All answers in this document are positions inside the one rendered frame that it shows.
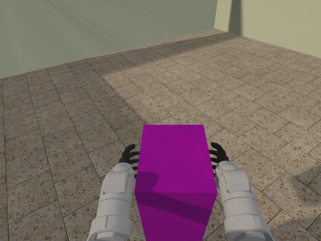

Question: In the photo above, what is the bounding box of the robot right hand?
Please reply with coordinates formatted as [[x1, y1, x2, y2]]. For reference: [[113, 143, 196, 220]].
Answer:
[[209, 142, 229, 177]]

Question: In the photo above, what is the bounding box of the carton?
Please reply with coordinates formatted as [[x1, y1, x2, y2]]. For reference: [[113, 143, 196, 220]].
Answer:
[[134, 125, 218, 241]]

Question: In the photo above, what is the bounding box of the robot right forearm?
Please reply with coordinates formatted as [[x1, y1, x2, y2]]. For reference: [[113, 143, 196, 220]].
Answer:
[[215, 161, 275, 241]]

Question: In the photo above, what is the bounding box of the robot left hand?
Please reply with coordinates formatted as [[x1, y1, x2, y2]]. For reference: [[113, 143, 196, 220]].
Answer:
[[119, 144, 140, 178]]

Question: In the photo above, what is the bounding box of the robot left forearm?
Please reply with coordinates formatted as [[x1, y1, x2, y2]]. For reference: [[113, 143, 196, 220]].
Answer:
[[87, 163, 135, 241]]

